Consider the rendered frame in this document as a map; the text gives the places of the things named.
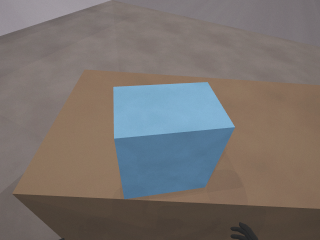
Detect robot right hand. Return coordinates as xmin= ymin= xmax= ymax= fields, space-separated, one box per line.
xmin=230 ymin=222 xmax=258 ymax=240

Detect carton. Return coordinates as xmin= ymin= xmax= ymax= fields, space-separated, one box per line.
xmin=113 ymin=82 xmax=235 ymax=199

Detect pedestal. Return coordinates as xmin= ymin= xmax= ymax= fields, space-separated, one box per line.
xmin=12 ymin=69 xmax=320 ymax=240

